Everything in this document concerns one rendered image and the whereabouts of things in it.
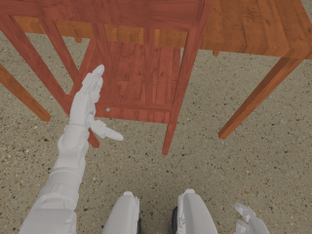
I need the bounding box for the robot right hand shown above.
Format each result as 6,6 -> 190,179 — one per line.
233,203 -> 270,234

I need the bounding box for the left robot upper arm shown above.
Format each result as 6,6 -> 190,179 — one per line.
20,209 -> 77,234

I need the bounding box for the robot shin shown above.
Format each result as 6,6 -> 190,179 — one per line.
123,191 -> 137,234
176,188 -> 195,234

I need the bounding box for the chair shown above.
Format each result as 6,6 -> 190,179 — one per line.
0,0 -> 213,155

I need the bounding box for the robot right shin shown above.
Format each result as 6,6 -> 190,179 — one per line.
176,188 -> 195,234

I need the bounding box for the robot left hand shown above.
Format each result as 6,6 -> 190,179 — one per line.
69,64 -> 124,140

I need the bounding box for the robot left shin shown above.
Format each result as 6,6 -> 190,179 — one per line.
123,191 -> 137,234

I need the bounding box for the table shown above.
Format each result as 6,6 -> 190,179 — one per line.
0,0 -> 312,139

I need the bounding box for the robot left forearm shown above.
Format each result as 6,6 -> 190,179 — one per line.
18,124 -> 90,234

